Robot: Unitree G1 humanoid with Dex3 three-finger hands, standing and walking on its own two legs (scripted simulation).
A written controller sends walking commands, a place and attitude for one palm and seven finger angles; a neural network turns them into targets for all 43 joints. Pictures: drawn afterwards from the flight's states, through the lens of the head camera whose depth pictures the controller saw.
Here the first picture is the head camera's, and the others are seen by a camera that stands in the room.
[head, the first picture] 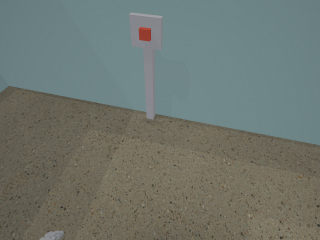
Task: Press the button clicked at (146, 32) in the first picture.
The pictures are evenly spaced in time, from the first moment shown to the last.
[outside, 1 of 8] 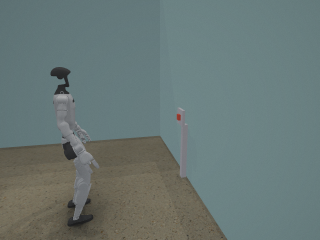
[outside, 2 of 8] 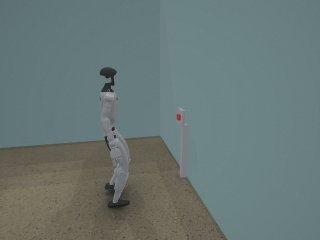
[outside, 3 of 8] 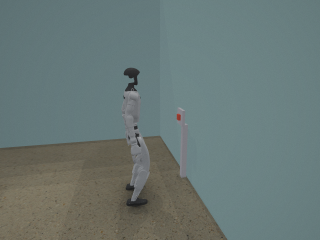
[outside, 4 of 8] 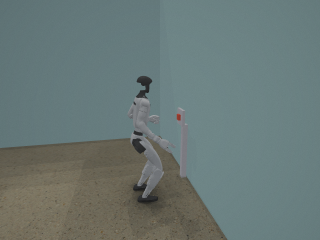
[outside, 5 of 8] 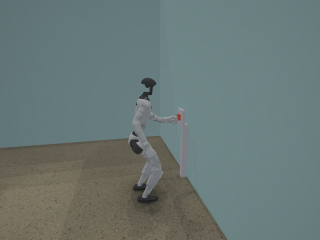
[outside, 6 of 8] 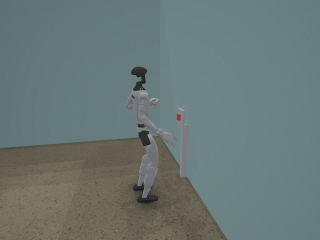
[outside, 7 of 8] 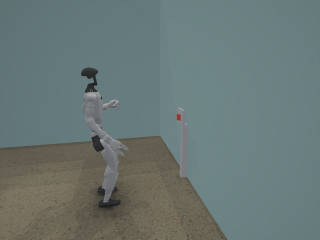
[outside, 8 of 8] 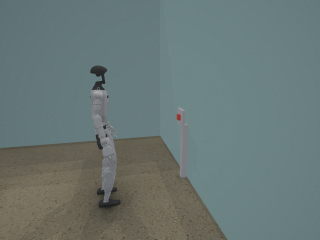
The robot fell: no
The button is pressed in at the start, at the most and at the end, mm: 0 14 0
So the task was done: yes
